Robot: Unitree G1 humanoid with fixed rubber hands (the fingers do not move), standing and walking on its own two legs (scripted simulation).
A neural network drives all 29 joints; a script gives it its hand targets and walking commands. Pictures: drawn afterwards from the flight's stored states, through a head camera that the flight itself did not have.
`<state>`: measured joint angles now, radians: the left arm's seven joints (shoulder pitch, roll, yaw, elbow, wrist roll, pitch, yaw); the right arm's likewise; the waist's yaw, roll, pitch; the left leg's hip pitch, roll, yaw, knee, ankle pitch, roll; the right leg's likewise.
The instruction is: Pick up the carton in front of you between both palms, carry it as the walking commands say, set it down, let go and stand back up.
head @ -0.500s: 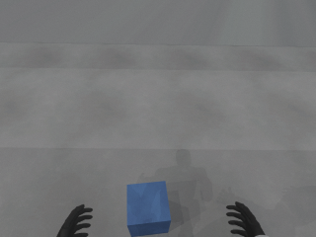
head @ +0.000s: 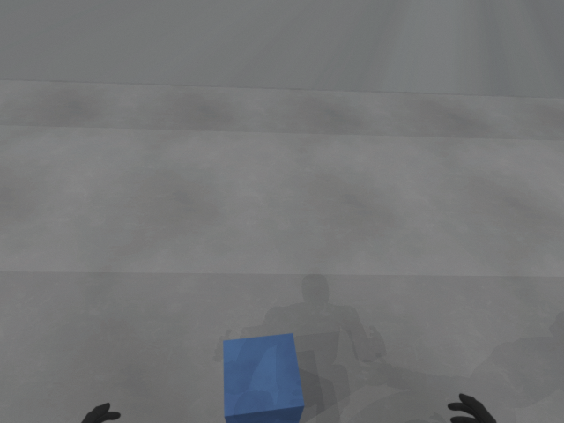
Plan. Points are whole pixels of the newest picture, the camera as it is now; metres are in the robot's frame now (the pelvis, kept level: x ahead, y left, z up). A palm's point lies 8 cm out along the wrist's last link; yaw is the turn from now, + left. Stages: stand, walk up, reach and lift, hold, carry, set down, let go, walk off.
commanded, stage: stand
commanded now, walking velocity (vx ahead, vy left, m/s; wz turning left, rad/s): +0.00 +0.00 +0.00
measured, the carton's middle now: (261, 385) +0.39 +0.04 -0.65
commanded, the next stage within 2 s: none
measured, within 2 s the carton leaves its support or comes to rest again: neither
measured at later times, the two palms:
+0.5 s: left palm out of the picture +0.10 +0.29 -0.10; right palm out of the picture +0.10 -0.30 -0.09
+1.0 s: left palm out of the picture +0.07 +0.30 -0.10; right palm out of the picture +0.07 -0.31 -0.09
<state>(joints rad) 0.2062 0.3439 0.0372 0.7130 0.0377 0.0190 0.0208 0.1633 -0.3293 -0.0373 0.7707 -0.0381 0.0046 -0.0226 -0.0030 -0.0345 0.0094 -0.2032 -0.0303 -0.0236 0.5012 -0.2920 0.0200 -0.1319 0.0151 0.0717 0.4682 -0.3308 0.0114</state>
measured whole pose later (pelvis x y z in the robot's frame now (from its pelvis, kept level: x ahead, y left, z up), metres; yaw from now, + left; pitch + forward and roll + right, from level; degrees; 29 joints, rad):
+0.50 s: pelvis -0.01 +0.00 +0.00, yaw +0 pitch -2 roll +0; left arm 0.19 0.36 0.02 0.85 0.03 0.00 0.02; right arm 0.15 -0.35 -0.02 0.90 -0.03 -0.01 -0.02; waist 0.00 -0.02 0.01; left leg -0.16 -0.03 -0.02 0.43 -0.24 0.02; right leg -0.09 0.01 0.07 0.41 -0.29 0.01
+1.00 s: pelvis -0.03 +0.00 +0.01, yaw +0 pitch -2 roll +0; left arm 0.16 0.38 0.01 0.96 0.02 -0.01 0.01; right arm 0.13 -0.37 -0.01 1.00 -0.02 -0.01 -0.01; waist 0.00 -0.01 0.02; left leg -0.14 -0.02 -0.03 0.38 -0.19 0.01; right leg -0.08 0.01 0.06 0.35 -0.24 0.01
